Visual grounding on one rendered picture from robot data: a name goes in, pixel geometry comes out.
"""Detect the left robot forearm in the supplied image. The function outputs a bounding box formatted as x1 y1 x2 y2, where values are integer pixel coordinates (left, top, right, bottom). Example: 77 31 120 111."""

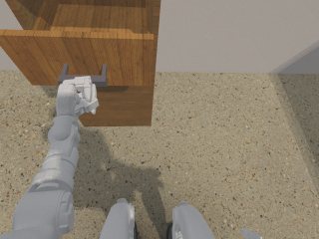
12 116 81 231

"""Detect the drawer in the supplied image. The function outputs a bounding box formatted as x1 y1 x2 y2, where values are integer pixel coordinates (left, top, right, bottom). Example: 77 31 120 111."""
0 0 154 87

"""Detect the left robot thigh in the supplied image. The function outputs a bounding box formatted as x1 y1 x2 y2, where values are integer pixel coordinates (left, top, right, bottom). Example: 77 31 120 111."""
99 202 135 239

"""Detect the robot right hand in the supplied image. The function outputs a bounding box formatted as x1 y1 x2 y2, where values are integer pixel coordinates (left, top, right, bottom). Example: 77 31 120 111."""
240 228 262 239

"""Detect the robot thigh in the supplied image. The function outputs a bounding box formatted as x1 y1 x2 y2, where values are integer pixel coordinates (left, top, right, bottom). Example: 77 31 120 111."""
99 202 135 239
172 204 215 239

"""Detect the right robot thigh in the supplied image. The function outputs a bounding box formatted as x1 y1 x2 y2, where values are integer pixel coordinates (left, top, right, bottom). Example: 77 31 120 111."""
172 204 215 239

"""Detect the left robot upper arm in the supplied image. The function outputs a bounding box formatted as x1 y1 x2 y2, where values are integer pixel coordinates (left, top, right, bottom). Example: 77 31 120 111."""
0 189 75 239

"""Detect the handle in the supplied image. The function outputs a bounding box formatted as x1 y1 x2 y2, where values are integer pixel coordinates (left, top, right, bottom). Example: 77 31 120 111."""
57 63 108 87

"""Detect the cabinet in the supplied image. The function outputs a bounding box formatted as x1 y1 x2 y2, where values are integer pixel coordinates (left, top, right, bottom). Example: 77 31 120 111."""
5 0 161 127

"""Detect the robot left hand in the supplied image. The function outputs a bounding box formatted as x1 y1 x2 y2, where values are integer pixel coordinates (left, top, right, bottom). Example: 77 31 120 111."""
56 76 99 120

